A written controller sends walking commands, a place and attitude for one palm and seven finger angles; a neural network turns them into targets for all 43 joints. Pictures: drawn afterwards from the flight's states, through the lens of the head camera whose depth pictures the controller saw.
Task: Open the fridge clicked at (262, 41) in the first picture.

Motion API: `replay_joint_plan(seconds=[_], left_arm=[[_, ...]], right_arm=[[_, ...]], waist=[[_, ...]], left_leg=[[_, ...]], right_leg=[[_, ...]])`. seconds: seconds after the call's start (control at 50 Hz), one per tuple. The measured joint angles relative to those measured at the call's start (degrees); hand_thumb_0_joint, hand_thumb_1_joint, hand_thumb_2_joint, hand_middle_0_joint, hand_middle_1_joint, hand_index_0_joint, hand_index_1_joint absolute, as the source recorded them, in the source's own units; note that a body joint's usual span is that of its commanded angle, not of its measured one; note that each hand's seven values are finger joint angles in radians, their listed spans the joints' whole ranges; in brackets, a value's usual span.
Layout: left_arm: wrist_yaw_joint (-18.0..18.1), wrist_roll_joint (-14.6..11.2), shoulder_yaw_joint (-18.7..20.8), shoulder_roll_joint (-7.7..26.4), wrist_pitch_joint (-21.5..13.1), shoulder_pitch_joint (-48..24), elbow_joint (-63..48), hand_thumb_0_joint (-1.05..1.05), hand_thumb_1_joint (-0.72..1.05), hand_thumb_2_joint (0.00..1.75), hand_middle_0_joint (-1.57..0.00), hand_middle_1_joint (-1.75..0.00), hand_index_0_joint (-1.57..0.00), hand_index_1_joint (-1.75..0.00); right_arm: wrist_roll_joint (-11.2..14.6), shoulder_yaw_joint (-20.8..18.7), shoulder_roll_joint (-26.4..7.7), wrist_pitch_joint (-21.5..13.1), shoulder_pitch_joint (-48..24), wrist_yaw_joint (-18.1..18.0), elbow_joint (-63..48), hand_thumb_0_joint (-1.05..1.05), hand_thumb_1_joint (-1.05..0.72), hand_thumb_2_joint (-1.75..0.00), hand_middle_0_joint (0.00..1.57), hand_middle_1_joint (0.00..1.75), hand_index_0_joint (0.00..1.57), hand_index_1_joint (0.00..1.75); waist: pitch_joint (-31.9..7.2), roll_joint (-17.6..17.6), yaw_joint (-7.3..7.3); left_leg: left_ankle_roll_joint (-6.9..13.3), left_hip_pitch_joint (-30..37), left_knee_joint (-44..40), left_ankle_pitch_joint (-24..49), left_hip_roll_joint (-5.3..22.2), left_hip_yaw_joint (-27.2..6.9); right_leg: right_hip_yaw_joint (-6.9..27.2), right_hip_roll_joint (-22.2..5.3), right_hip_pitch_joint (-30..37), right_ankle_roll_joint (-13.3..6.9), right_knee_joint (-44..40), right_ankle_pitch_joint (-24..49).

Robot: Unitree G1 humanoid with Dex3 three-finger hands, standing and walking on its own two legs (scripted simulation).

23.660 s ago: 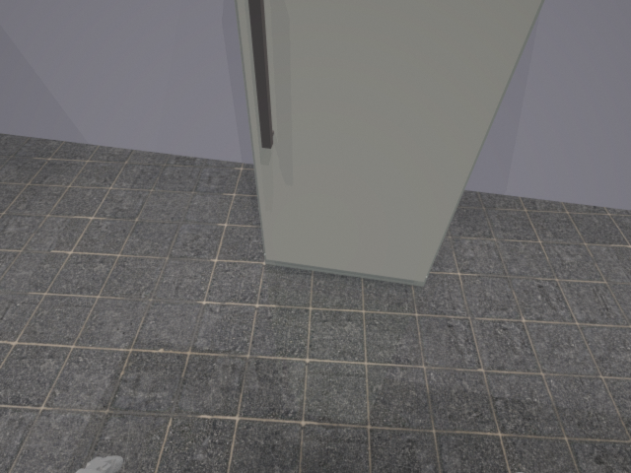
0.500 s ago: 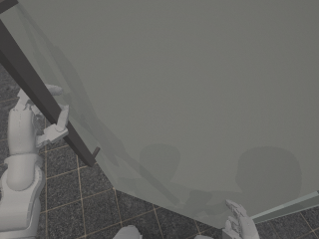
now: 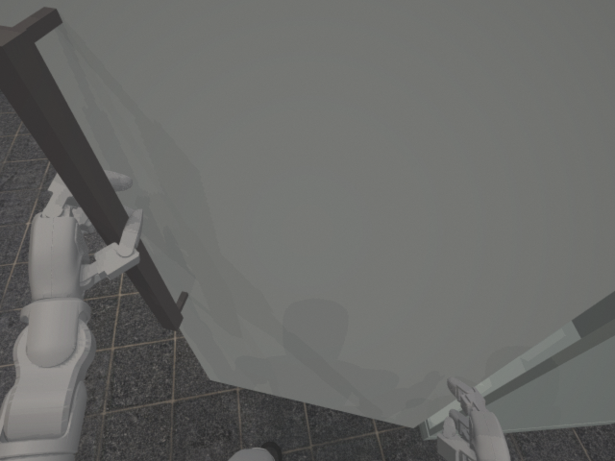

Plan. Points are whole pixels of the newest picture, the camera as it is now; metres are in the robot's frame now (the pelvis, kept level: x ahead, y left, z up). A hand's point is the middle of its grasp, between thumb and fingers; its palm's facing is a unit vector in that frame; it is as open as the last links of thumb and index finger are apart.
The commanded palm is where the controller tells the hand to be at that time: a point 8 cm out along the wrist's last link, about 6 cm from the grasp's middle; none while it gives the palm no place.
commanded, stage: stop walking and hold the door back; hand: left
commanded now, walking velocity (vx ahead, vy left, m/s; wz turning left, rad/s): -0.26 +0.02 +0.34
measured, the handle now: (132, 227) +0.35 +0.24 +0.11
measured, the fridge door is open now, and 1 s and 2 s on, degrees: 74 78 76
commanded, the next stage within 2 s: loosen the grip on the handle in 0.94 s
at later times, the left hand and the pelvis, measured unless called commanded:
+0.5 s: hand (105, 293) +0.24 +0.22 +0.15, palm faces +0.30 -0.94 -0.16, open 5.9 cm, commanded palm +0.23 +0.25 +0.14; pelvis -0.13 +0.00 +0.00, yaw +8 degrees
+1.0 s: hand (115, 269) +0.27 +0.22 +0.15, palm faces +0.32 -0.94 -0.15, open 5.7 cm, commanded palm +0.24 +0.25 +0.14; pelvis -0.15 -0.02 -0.02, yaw +10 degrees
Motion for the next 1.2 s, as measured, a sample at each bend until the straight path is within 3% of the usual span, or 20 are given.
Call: replay_joint_plan(seconds=[0.04,0.1,0.16,0.22,0.34,0.42,0.48,0.56,0.64,0.74,0.78,0.82,0.86,0.92,0.98,1.04,1.06,1.08,1.14,1.2], left_arm=[[-0.03,-0.75,0.08,0.32,0.71,0.22,0.18,-0.07,0.59,0.75,-0.45,-1.40,-0.31,-1.36],[-0.23,-1.70,1.55,1.36,1.13,0.56,-0.15,-0.08,0.59,0.75,-0.45,-1.40,-0.30,-1.36],[-0.63,-1.21,1.19,-0.21,-0.29,0.50,1.69,-0.08,0.59,0.76,-0.45,-1.40,-0.31,-1.37],[-1.14,0.24,-1.02,-1.07,-1.50,-3.96,7.44,-0.08,0.57,0.77,-0.45,-1.40,-0.35,-1.38],[-1.19,1.71,-5.02,-2.43,-1.59,-15.33,19.38,-0.07,0.57,0.78,-0.45,-1.40,-0.42,-1.39],[-0.65,1.08,-7.17,-4.06,-0.41,-22.58,23.61,-0.02,0.60,0.79,-0.45,-1.40,-0.43,-1.39],[0.22,0.51,-8.09,-4.34,0.05,-27.63,27.76,-0.01,0.62,0.80,-0.45,-1.40,-0.42,-1.39],[0.30,0.73,-9.22,-4.64,1.16,-33.13,33.56,-0.01,0.64,0.77,-0.45,-1.40,-0.42,-1.40],[-0.25,0.31,-10.34,-4.62,1.57,-39.16,40.26,-0.02,0.65,0.75,-0.45,-1.40,-0.42,-1.40],[-1.30,-0.24,-9.56,-2.48,1.48,-45.15,48.17,-0.05,0.63,0.74,-0.45,-1.40,-0.44,-1.40],[-1.58,0.00,-7.69,-1.88,0.93,-46.52,50.67,-0.06,0.63,0.74,-0.45,-1.40,-0.44,-1.40],[-1.72,0.42,-6.23,-1.86,0.37,-47.41,52.93,-0.06,0.62,0.74,-0.45,-1.40,-0.45,-1.40],[-2.07,0.81,-5.15,-2.07,-0.01,-48.12,54.80,-0.06,0.62,0.74,-0.45,-1.40,-0.45,-1.40],[-2.59,1.10,-3.94,-2.40,-0.32,-48.35,55.86,-0.05,0.63,0.75,-0.45,-1.40,-0.45,-1.40],[-2.76,0.41,-3.77,-2.85,-0.67,-48.08,54.90,-0.02,0.64,0.76,-0.45,-1.40,-0.45,-1.40],[-2.26,-0.65,-4.21,-3.09,-1.55,-47.06,53.51,-0.01,0.65,0.77,-0.45,-1.40,-0.42,-1.40],[-3.31,1.30,-3.07,-2.95,-1.93,-47.26,53.57,-0.01,0.64,0.77,-0.45,-1.40,-0.41,-1.40],[-4.73,3.53,-1.93,-2.48,-2.65,-48.20,55.62,-0.02,0.62,0.76,-0.45,-1.40,-0.40,-1.40],[-6.27,3.47,1.86,-1.65,-0.24,-50.26,60.69,-0.02,0.54,0.73,-0.45,-1.40,-0.41,-1.40],[-4.85,4.05,2.23,-0.44,-0.38,-49.48,61.04,-0.02,0.44,0.69,-0.45,-1.40,-0.42,-1.40]], right_arm=[[-0.32,0.93,0.79,0.15,-0.07,0.16,-0.11,0.01,-0.90,-0.89,0.20,0.30,0.21,0.30],[-0.60,2.14,1.30,1.04,-1.28,0.58,-0.37,0.01,-0.90,-0.89,0.20,0.30,0.21,0.30],[-0.39,1.72,0.29,2.21,-2.23,0.87,1.59,0.01,-0.90,-0.89,0.20,0.30,0.21,0.30],[0.17,1.38,-0.94,3.12,-1.18,0.09,3.10,0.01,-0.90,-0.89,0.20,0.30,0.21,0.30],[0.41,-0.27,-4.72,4.76,-0.75,-0.98,2.76,0.01,-0.90,-0.89,0.20,0.30,0.21,0.30],[0.60,-2.02,-7.04,4.60,-1.59,-1.03,1.76,0.01,-0.90,-0.89,0.20,0.30,0.21,0.30],[1.25,-2.33,-5.71,4.35,-2.39,-0.87,1.71,0.01,-0.90,-0.90,0.19,0.30,0.20,0.30],[2.07,-0.72,-2.90,3.83,-0.28,-0.06,1.89,0.01,-0.90,-0.90,0.19,0.30,0.20,0.30],[2.35,1.63,-0.45,4.14,1.94,0.44,3.66,0.01,-0.90,-0.89,0.20,0.30,0.20,0.30],[2.11,3.54,1.39,4.16,3.44,0.57,5.71,0.01,-0.90,-0.89,0.20,0.30,0.21,0.30],[1.98,3.32,0.66,4.33,2.61,0.57,6.89,0.01,-0.90,-0.89,0.20,0.30,0.21,0.30],[1.95,2.27,-0.51,3.80,2.21,0.31,8.07,0.01,-0.90,-0.89,0.20,0.30,0.21,0.30],[1.86,1.39,-2.12,3.17,2.35,-0.12,8.79,0.01,-0.90,-0.89,0.20,0.30,0.21,0.30],[1.57,0.21,-4.84,2.61,3.00,-0.76,8.52,0.01,-0.90,-0.89,0.20,0.30,0.21,0.30],[1.61,-1.54,-7.68,2.02,3.55,-0.85,7.52,0.01,-0.90,-0.89,0.20,0.30,0.21,0.30],[2.12,-2.89,-8.02,2.34,3.27,-0.58,6.66,0.01,-0.90,-0.89,0.20,0.30,0.20,0.30],[2.36,-2.98,-7.49,2.21,3.58,-0.55,5.53,0.01,-0.90,-0.89,0.19,0.30,0.20,0.30],[1.57,-2.93,-6.55,1.03,4.20,0.19,5.28,0.01,-0.90,-0.90,0.19,0.30,0.20,0.30],[0.50,-2.13,-4.33,-1.16,5.34,2.72,5.43,0.01,-0.90,-0.89,0.19,0.30,0.20,0.30],[0.12,-1.64,-3.51,-2.27,6.56,4.49,4.44,0.01,-0.90,-0.89,0.20,0.30,0.20,0.30]], waist=[[-0.62,0.61,0.48],[-0.95,0.28,1.48],[-0.38,0.52,2.55],[-0.74,-2.07,3.45],[-2.35,-4.41,1.98],[-2.62,-3.93,0.86],[-0.40,-4.07,0.85],[0.74,-2.22,0.91],[1.34,-1.22,2.90],[1.28,-0.69,3.83],[2.14,0.49,2.65],[2.88,0.46,1.48],[3.20,-0.39,0.87],[3.06,-1.85,-0.20],[2.41,-1.77,-1.19],[2.36,-2.43,-0.61],[2.57,-2.93,-0.23],[1.07,-4.21,-0.33],[-3.75,-5.54,-2.43],[-5.72,-4.71,-3.48]], left_leg=[[-0.59,-0.90,-1.62,2.00,-0.31,-0.66],[-1.94,-4.61,1.19,0.45,-1.64,-0.51],[-3.63,-9.47,19.48,-15.04,-4.34,-0.52],[-3.68,-9.10,28.61,-18.66,-5.53,3.12],[-1.81,1.34,15.70,-18.40,-3.04,7.03],[-0.60,8.49,1.89,-10.79,-1.36,7.40],[0.01,7.13,3.97,-9.78,-1.07,7.46],[0.15,6.54,2.21,-7.34,0.62,5.52],[-0.37,5.19,2.40,-6.34,1.62,4.80],[-1.37,1.25,8.39,-8.89,2.12,4.54],[-1.01,-1.15,15.08,-15.92,2.26,3.80],[-1.27,-3.51,23.25,-20.34,0.78,3.39],[-1.41,-3.98,25.62,-21.12,-0.02,4.69],[-1.35,-0.16,15.76,-18.06,-0.15,7.97],[-0.80,3.96,5.64,-5.69,0.29,9.27],[0.07,3.24,8.11,-7.58,0.50,10.17],[0.12,3.78,7.45,-8.25,0.33,10.63],[0.01,3.00,6.90,-8.27,-0.32,10.91],[-0.81,0.09,7.06,-7.91,0.06,9.35],[-1.36,-1.42,7.34,-8.00,1.67,8.44]], right_leg=[[-0.02,0.23,4.45,-0.58,-8.04,1.61],[0.55,-0.59,9.77,-2.39,-21.25,11.30],[0.57,-1.52,7.98,-3.08,-19.37,11.78],[0.13,-4.56,7.98,-2.61,-19.24,11.79],[-2.24,-8.24,5.95,-1.53,-17.98,13.00],[-2.75,-8.44,1.87,-0.31,-13.25,12.34],[-0.22,-5.81,-1.82,-0.64,-3.46,3.49],[-0.95,-2.90,-5.47,-1.03,5.34,4.14],[-2.00,-3.10,-4.10,-1.18,0.89,5.33],[-1.99,-3.07,4.02,-2.28,-14.39,6.13],[-2.51,-2.69,3.58,-3.02,-14.00,13.06],[-2.71,-3.47,3.74,-3.05,-12.97,12.72],[-2.32,-4.58,4.35,-2.73,-13.27,12.15],[-1.78,-6.10,4.80,-2.06,-13.21,11.77],[-1.88,-6.13,3.81,-1.16,-10.26,9.94],[0.04,-5.30,2.95,-1.12,-7.91,4.99],[1.14,-4.97,2.96,-1.48,-7.91,4.09],[2.09,-5.08,2.07,-2.18,-8.89,10.15],[0.93,-4.52,0.31,-2.19,-9.70,10.10],[0.08,-2.85,0.00,-2.72,-11.74,9.99]])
